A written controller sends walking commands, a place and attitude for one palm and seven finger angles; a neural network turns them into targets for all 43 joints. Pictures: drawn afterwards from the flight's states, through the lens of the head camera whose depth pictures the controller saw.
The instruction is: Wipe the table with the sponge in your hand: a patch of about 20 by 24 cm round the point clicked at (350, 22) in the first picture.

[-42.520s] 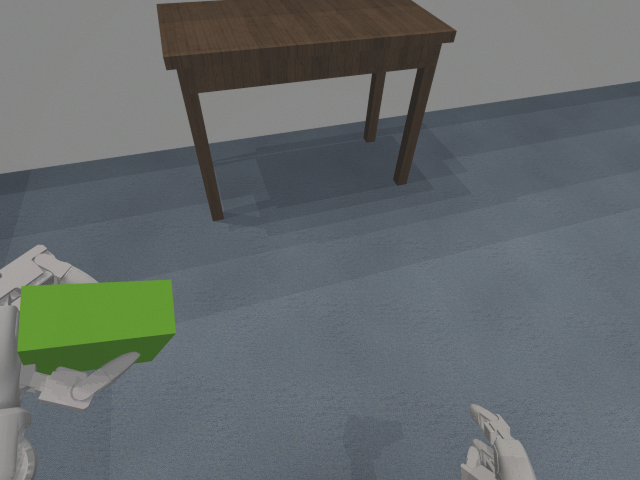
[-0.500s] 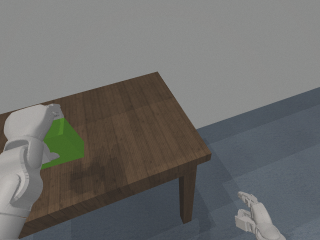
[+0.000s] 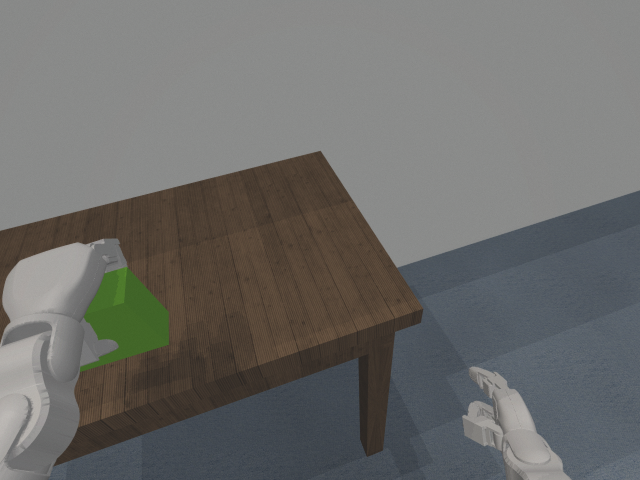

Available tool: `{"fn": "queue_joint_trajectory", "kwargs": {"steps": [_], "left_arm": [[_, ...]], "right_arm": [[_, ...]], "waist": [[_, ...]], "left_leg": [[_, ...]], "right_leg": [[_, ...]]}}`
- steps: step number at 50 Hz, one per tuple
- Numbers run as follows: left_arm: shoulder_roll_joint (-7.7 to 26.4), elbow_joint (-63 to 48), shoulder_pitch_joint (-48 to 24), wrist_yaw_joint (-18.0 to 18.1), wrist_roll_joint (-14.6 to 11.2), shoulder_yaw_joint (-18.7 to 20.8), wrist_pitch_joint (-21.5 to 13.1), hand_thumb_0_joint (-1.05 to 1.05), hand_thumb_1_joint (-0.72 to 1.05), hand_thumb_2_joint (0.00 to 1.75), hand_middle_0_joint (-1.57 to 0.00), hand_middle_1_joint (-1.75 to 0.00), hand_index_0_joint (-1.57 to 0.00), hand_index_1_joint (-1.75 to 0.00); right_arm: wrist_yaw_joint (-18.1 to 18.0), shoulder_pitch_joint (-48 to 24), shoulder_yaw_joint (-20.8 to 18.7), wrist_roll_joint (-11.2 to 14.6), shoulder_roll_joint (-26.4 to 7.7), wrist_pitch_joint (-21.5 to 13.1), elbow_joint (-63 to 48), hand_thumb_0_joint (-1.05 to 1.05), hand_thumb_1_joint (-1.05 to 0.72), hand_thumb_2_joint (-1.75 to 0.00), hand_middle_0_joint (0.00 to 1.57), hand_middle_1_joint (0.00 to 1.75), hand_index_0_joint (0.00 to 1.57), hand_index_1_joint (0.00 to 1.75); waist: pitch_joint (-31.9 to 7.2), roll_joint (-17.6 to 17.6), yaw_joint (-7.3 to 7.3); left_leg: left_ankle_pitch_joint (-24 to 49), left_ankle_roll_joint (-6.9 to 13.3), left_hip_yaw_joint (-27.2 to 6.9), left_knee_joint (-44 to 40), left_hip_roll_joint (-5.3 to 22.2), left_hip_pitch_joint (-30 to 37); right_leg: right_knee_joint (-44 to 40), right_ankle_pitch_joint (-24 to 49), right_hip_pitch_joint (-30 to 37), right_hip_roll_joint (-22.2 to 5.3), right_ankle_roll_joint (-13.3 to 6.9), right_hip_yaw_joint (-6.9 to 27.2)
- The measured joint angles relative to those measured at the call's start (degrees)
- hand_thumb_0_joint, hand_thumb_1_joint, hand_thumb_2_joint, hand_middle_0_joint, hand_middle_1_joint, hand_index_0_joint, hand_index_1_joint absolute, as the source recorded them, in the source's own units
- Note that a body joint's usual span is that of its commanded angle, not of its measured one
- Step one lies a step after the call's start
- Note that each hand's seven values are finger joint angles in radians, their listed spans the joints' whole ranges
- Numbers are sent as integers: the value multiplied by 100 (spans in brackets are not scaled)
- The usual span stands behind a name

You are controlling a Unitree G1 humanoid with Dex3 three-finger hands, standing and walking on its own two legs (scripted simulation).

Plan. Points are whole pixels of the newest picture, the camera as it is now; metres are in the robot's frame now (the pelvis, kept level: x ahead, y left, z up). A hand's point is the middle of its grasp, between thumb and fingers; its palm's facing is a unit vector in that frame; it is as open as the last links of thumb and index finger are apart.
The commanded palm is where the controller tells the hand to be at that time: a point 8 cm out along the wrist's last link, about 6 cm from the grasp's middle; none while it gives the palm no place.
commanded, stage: bring the sponge back beside the body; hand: left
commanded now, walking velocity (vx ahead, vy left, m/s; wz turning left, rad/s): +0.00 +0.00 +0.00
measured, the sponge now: (106, 329) +0.23 +0.31 +0.09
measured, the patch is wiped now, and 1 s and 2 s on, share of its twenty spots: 0.95 0.95 0.95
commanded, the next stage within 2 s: step back with the hand held close in 0.92 s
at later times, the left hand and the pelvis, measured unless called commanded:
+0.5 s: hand (86, 348) +0.19 +0.29 +0.13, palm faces +0.12 -0.11 -0.99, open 9.4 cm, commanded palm +0.15 +0.28 +0.19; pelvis -0.01 +0.00 +0.00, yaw -1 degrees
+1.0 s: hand (105, 357) +0.19 +0.27 +0.12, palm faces +0.09 -0.14 -0.99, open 9.4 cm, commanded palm +0.15 +0.27 +0.19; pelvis -0.01 -0.01 +0.00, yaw -1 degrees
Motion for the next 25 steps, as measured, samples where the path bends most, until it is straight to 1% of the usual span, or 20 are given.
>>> {"fn": "queue_joint_trajectory", "kwargs": {"steps": [6, 9, 11, 14, 17, 19, 22, 25], "left_arm": [[-58, -90, 247, -13, -69, 73, 286, 0, -46, 106, -81, -139, -82, -142], [-135, -156, 364, -55, -63, -6, 318, 0, -46, 106, -81, -139, -82, -142], [-179, -261, 447, -76, -43, -84, 291, 0, -46, 106, -81, -139, -82, -142], [-226, -412, 566, -9, 12, -182, 118, 0, -46, 106, -81, -139, -82, -142], [-210, -594, 715, 109, 62, -187, -15, 0, -46, 106, -81, -139, -82, -142], [-206, -666, 793, 218, 57, -151, -40, 0, -46, 106, -81, -139, -82, -142], [-232, -716, 904, 327, 21, -66, 99, 0, -46, 106, -81, -139, -82, -142], [-307, -723, 988, 337, -45, -34, 303, 0, -46, 106, -81, -139, -82, -142]], "right_arm": [[29, 29, 7, 25, -48, 30, -8, 1, -91, -89, 20, 30, 20, 30], [-2, 63, -13, 20, -86, 3, -9, 1, -91, -89, 20, 30, 20, 30], [-34, 81, -22, 13, -105, -25, -8, 1, -91, -89, 20, 30, 20, 30], [-73, 112, -48, -21, -95, -80, 6, 1, -91, -90, 20, 30, 20, 30], [-68, 127, -55, -42, -54, -100, 24, 1, -91, -90, 20, 30, 20, 30], [-44, 139, -65, -48, -23, -94, 30, 1, -91, -90, 20, 30, 20, 30], [4, 125, -54, -27, 5, -79, 42, 1, -91, -90, 20, 30, 20, 30], [27, 105, -41, -11, 1, -71, 34, 1, -91, -90, 20, 30, 20, 30]], "waist": [[-11, 34, -1], [23, 35, -5], [56, 31, 11], [96, 16, 17], [94, 0, 38], [78, 2, 40], [40, 22, 45], [20, 52, 35]], "left_leg": [[11, -2, 27, 23, 8, -7], [25, 1, 9, 38, -2, -10], [31, 1, 11, 47, -1, -4], [39, -3, 7, 50, -2, 26], [35, -13, 38, 49, 18, 62], [30, -23, 50, 45, 29, 89], [23, -34, 87, 42, 50, 110], [28, -40, 96, 39, 54, 119]], "right_leg": [[44, 9, -24, 9, 1, 25], [65, 12, -22, -1, 5, 6], [78, 16, -19, 0, 2, 8], [89, 19, 9, -1, -1, 3], [99, 23, 27, 19, -16, 35], [98, 24, 48, 30, -22, 48], [107, 27, 50, 51, -32, 85], [120, 26, 48, 55, -34, 95]]}}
